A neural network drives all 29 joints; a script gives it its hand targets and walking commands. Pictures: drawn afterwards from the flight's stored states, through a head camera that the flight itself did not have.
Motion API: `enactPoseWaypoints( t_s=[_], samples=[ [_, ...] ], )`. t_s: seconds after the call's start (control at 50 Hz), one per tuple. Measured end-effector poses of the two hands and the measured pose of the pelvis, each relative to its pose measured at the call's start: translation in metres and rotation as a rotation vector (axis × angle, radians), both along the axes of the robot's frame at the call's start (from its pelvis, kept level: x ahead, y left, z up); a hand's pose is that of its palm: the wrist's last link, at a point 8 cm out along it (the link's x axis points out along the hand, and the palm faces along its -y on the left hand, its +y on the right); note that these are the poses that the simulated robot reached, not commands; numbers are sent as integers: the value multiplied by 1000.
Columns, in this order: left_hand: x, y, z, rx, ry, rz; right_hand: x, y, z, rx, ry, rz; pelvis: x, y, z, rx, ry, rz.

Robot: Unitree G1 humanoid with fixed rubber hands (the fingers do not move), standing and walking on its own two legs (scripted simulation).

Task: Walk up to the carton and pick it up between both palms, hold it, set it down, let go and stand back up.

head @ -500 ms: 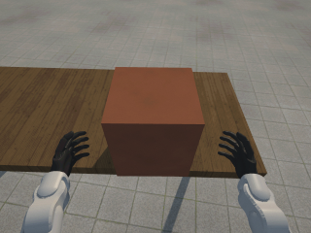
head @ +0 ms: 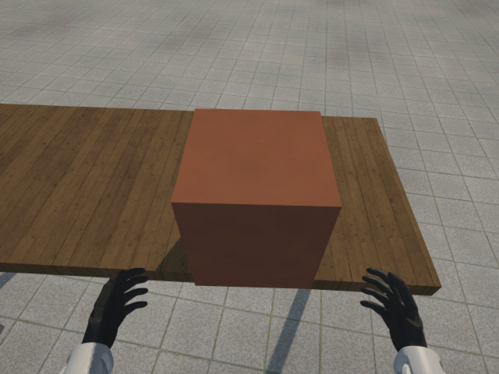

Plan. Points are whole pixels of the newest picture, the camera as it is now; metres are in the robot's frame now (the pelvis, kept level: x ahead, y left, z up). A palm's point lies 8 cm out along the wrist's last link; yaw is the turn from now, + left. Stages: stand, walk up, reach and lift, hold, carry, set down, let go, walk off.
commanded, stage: set down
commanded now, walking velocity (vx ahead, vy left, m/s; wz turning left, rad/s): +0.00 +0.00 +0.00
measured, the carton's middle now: (254, 202) +0.40 +0.02 +0.05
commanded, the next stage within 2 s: let go in 0.96 s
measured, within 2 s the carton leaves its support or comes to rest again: neither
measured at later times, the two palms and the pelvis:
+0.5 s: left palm (115, 347) +0.17 +0.23 -0.03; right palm (399, 349) +0.18 -0.20 -0.03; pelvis +0.00 +0.00 +0.00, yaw +0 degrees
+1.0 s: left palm (126, 366) +0.15 +0.22 -0.08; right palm (407, 371) +0.16 -0.23 -0.08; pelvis +0.00 -0.01 +0.00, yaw +1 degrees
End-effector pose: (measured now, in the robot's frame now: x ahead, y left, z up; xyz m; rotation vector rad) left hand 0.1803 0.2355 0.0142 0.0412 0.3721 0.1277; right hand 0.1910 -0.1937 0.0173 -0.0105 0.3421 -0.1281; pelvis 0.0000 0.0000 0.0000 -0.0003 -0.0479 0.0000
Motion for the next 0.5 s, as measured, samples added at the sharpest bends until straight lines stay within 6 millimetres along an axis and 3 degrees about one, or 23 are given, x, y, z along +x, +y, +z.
enactPoseWaypoints(
  t_s=[0.1, 0.26, 0.5],
  samples=[
    [-5, -2, -4, 11, 21, -4, -2, 4, -3, 19, 1, 5, 1, 1, 1, 0, -15, -10],
    [-16, 1, -28, 24, 138, 2, -9, 1, -24, -21, 97, 11, 1, 2, 0, 2, -25, -9],
    [-13, -4, -48, 61, 246, -21, -11, -9, -51, -58, 189, 25, 4, 3, 0, 2, -9, -8]
  ],
)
